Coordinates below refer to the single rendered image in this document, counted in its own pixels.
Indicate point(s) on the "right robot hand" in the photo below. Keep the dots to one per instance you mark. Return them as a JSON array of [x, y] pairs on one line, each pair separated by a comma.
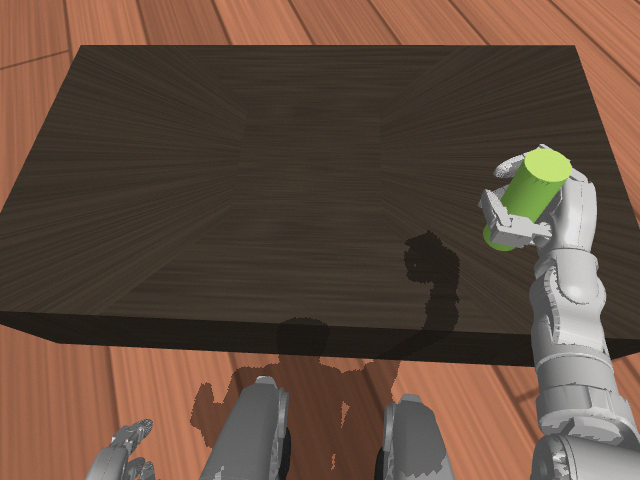
[[568, 221]]

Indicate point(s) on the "left robot hand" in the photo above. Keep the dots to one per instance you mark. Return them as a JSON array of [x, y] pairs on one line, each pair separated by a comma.
[[111, 463]]

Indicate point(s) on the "right robot arm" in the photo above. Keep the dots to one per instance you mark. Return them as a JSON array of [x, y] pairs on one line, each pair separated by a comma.
[[590, 432]]

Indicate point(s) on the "can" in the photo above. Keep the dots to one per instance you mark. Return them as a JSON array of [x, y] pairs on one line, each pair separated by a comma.
[[539, 177]]

